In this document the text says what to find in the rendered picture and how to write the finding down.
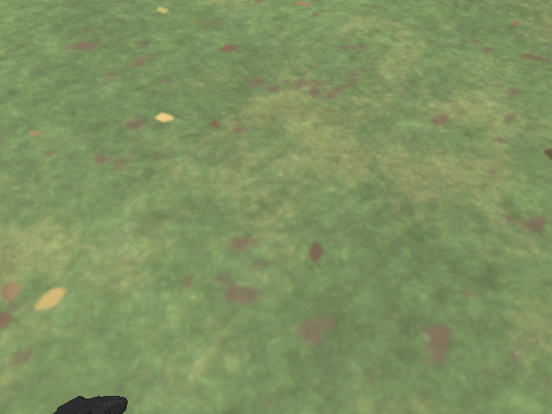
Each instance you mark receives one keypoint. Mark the left robot hand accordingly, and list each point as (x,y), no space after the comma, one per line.
(96,405)

